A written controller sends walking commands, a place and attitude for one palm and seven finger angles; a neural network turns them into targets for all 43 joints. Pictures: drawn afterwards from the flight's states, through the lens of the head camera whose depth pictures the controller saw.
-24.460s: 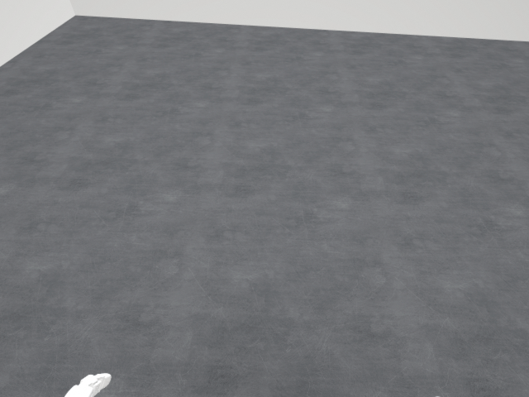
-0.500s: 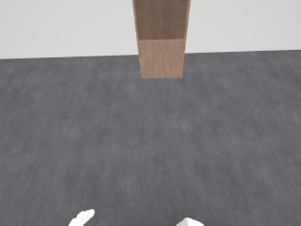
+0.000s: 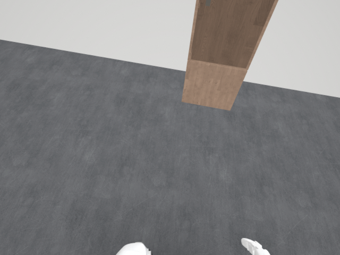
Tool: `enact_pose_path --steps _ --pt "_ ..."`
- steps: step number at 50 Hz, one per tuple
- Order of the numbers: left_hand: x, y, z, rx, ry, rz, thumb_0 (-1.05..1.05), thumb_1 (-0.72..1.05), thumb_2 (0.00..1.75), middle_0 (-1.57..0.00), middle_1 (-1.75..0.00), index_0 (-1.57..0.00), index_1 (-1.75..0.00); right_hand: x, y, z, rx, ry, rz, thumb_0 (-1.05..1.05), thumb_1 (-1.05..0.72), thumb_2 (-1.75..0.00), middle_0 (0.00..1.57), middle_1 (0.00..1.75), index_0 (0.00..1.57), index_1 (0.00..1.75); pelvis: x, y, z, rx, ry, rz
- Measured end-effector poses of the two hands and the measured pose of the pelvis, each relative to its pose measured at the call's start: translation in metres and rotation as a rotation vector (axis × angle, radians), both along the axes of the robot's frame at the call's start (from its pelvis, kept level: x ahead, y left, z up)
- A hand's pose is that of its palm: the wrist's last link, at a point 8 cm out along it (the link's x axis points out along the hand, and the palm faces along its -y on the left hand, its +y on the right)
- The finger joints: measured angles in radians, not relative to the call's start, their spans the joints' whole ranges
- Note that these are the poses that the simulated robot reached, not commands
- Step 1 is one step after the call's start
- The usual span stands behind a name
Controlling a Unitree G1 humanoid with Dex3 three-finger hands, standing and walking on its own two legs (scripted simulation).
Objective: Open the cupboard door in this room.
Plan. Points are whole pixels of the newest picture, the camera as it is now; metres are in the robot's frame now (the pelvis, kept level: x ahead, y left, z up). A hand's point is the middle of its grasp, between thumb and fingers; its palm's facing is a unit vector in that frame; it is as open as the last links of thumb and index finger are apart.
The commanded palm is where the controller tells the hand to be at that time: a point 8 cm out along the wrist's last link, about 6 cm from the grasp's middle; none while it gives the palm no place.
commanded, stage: stand and wait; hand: left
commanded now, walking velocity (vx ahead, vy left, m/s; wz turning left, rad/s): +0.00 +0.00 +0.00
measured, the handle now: out of the picture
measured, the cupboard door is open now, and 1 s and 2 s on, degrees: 0 0 0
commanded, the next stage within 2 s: turn or walk to find it in 0.06 s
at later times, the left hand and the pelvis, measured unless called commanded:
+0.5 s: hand out of the picture +0.12 +0.16 -0.15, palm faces +0.04 -0.97 -0.23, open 7.2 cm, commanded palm none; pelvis +0.07 -0.02 +0.01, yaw -1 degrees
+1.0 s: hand out of the picture +0.11 +0.16 -0.17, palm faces +0.04 -0.99 -0.12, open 7.4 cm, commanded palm none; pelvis +0.13 +0.02 +0.01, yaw -1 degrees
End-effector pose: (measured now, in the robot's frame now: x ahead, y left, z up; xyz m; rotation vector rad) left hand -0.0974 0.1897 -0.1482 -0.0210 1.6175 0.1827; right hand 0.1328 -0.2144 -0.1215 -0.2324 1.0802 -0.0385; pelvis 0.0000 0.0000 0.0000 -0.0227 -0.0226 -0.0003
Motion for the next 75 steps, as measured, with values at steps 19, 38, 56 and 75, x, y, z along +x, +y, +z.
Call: enact_pose_path --steps 19,38,56,75 --pt "0.211 0.034 0.026 0.160 -0.391 -0.174 0.00 0.92 0.90 -0.19 -0.30 -0.19 -0.30 -0.076 -0.024 -0.024 0.036 0.243 -0.207 -0.02 -0.93 -0.90 0.20 0.30 0.20 0.30 0.054 -0.011 0.006 0.060 -0.009 -0.012" --pt "0.163 0.008 0.007 0.040 -0.117 -0.054 0.00 0.92 0.89 -0.20 -0.30 -0.20 -0.30 -0.028 -0.006 -0.015 0.010 0.317 -0.157 0.01 -0.92 -0.90 0.19 0.30 0.20 0.30 0.108 -0.002 0.009 0.013 0.001 0.005" --pt "0.215 0.044 0.012 0.074 -0.186 -0.130 0.01 0.92 0.89 -0.19 -0.30 -0.20 -0.30 -0.012 0.013 -0.007 -0.005 0.293 -0.197 0.01 -0.94 -0.90 0.20 0.30 0.20 0.30 0.127 0.020 0.015 0.024 -0.007 -0.013" --pt "0.200 0.037 0.015 0.075 -0.178 -0.124 0.00 0.91 0.89 -0.19 -0.30 -0.19 -0.30 -0.038 0.024 -0.010 0.044 0.346 -0.205 0.00 -0.91 -0.90 0.20 0.30 0.20 0.30 0.119 0.016 0.016 0.025 -0.014 -0.006"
